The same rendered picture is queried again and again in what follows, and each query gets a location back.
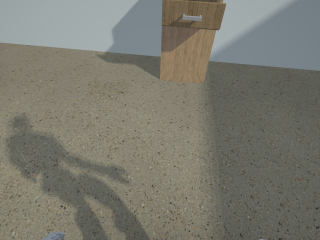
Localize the handle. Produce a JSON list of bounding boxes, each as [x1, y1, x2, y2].
[[182, 14, 202, 21]]

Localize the drawer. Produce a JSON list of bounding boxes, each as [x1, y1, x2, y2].
[[161, 0, 226, 31]]

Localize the cabinet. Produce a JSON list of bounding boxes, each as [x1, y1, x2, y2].
[[160, 0, 224, 84]]

